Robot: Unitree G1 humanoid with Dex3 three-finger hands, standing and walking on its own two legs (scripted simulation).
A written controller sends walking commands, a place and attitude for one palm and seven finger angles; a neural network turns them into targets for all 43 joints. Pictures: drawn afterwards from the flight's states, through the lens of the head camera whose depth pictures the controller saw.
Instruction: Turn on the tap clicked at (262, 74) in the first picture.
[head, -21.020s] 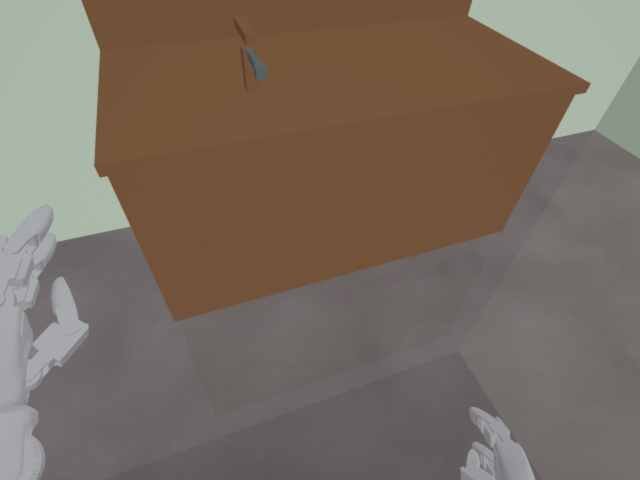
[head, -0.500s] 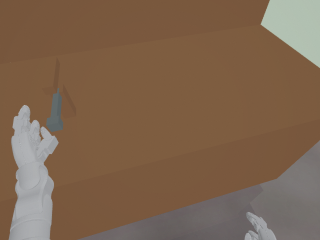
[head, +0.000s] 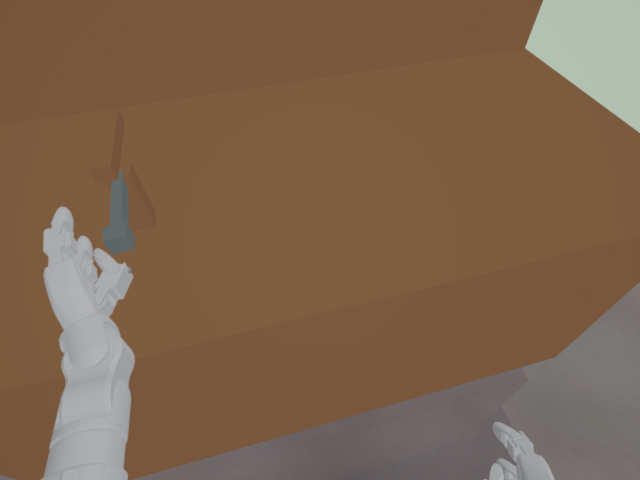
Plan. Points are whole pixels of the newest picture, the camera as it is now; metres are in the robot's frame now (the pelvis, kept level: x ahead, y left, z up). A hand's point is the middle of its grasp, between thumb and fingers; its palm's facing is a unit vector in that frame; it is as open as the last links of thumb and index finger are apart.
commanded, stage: push the lever round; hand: left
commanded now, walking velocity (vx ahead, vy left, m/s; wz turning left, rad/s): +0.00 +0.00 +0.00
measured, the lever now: (119, 238) +0.38 +0.29 +0.10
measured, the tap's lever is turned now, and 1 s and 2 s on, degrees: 3 35 56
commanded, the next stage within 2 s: none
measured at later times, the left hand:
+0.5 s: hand (164, 259) +0.35 +0.23 +0.09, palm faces +0.66 -0.75 -0.04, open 7.4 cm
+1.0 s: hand (192, 243) +0.38 +0.20 +0.09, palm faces +0.73 -0.68 -0.06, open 7.5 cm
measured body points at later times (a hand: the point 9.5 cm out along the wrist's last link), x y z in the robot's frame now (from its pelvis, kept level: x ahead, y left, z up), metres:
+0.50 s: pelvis +0.00 +0.00 +0.00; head +0.02 -0.01 +0.45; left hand +0.31 +0.26 +0.09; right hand +0.16 -0.24 -0.11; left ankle -0.01 +0.12 -0.72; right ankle +0.03 -0.08 -0.72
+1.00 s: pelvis +0.00 -0.01 +0.00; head +0.02 -0.02 +0.45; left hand +0.34 +0.23 +0.09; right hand +0.16 -0.25 -0.11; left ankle -0.01 +0.12 -0.72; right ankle +0.03 -0.08 -0.72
